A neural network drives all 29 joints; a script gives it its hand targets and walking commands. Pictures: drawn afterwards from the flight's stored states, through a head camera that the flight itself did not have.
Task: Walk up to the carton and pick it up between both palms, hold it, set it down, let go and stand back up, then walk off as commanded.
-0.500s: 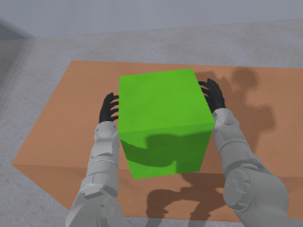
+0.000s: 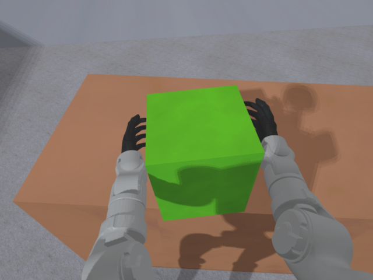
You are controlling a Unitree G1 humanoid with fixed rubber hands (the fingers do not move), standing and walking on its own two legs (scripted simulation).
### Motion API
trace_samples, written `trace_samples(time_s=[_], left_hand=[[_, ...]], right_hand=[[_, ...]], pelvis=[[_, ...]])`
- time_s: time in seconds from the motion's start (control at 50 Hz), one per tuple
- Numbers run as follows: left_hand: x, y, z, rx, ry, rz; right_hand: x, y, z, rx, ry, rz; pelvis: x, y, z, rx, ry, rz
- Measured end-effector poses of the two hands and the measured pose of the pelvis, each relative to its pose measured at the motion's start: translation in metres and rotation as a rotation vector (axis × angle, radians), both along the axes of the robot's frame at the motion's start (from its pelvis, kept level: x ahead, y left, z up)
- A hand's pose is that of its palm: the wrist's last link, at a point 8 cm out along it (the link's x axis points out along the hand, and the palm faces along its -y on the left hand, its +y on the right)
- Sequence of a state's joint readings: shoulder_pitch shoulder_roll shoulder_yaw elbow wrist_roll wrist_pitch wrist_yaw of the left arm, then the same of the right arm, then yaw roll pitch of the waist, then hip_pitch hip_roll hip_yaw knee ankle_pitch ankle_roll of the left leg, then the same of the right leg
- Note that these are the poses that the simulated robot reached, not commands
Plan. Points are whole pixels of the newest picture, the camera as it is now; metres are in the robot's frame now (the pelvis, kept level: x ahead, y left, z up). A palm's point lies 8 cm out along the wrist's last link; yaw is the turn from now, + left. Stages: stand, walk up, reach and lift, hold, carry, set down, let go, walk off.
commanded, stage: set down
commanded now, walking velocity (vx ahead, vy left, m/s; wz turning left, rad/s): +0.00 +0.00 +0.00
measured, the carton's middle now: (198, 156) +0.41 +0.02 +0.03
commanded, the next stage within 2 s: none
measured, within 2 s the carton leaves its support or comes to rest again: neither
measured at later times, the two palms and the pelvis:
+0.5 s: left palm (131, 150) +0.38 +0.17 +0.07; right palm (266, 135) +0.43 -0.13 +0.11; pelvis +0.00 +0.00 +0.00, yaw +0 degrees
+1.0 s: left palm (134, 146) +0.40 +0.17 +0.06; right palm (262, 149) +0.44 -0.14 +0.05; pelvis +0.00 +0.00 +0.00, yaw -1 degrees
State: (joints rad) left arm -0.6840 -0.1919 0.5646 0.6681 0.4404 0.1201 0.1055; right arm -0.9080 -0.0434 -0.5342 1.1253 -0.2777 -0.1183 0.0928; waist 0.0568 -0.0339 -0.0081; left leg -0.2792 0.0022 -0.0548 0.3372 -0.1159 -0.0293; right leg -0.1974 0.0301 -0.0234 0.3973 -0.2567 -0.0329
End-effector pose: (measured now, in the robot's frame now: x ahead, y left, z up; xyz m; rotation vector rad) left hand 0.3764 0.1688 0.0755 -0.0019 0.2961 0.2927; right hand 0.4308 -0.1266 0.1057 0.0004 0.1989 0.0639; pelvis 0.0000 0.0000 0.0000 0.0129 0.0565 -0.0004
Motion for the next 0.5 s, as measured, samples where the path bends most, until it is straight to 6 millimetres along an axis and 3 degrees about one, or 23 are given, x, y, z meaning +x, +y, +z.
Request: trace_samples(time_s=[0.5], left_hand=[[-0.0004, -0.0001, -0.0009, -0.007, -0.006, -0.003]], right_hand=[[-0.0021, -0.0010, -0.0005, -0.011, -0.004, 0.000]], pelvis=[[0.0000, -0.0001, 0.0000, 0.000, 0.000, -0.001]])
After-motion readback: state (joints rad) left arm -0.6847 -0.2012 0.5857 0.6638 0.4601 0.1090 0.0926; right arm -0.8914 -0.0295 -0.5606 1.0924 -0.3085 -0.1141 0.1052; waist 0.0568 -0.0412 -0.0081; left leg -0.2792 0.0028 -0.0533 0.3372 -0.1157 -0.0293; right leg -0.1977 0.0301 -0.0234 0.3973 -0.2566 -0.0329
